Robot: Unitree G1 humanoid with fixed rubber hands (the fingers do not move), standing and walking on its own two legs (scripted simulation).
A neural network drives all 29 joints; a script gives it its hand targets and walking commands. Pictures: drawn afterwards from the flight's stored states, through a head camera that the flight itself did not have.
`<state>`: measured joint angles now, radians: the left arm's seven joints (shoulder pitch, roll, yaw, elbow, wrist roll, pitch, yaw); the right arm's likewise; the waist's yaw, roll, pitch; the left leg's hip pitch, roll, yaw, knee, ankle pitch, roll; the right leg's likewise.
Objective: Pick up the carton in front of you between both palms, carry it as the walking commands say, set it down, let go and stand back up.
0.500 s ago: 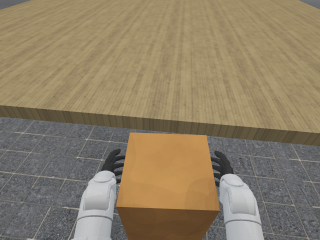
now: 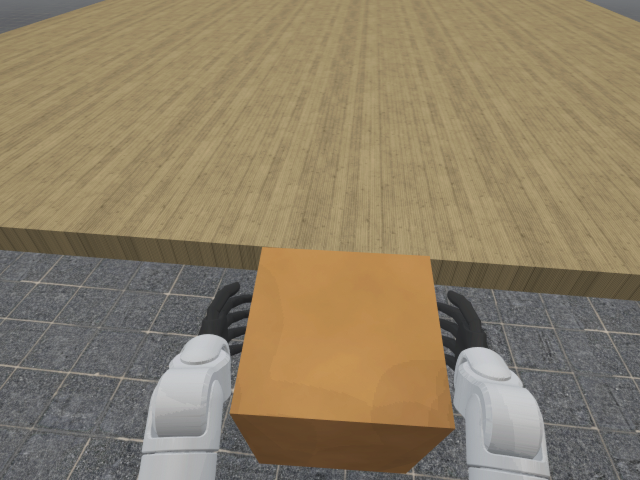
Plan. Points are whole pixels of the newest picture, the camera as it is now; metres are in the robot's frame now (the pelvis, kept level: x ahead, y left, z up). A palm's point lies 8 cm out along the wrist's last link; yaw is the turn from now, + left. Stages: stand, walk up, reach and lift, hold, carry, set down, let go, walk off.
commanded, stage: carry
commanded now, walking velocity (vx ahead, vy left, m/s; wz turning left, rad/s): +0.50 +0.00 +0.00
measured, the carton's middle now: (338, 367) +0.30 -0.01 +0.02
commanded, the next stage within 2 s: none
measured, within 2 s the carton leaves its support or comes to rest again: neither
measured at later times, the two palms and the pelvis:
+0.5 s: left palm (247, 239) +0.48 +0.14 +0.08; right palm (442, 253) +0.46 -0.17 +0.08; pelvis +0.25 +0.00 +0.00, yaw -3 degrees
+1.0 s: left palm (287, 141) +0.79 +0.10 +0.10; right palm (426, 146) +0.79 -0.20 +0.10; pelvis +0.57 -0.04 +0.01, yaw -1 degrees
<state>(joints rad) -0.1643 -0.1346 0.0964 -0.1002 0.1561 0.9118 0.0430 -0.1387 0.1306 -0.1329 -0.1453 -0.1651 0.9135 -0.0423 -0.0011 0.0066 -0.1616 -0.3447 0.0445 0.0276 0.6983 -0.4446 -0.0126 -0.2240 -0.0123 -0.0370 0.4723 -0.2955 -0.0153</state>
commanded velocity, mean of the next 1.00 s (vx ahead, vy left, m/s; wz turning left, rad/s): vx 0.50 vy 0.00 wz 0.00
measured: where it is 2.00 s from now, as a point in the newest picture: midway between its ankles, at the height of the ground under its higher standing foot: (336, 353)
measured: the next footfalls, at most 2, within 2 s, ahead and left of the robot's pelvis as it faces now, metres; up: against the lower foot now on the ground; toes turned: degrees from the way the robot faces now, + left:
left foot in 0.18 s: +0.17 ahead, +0.11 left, +0.00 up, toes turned +10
right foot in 0.60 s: +0.48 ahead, -0.13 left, +0.00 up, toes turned -15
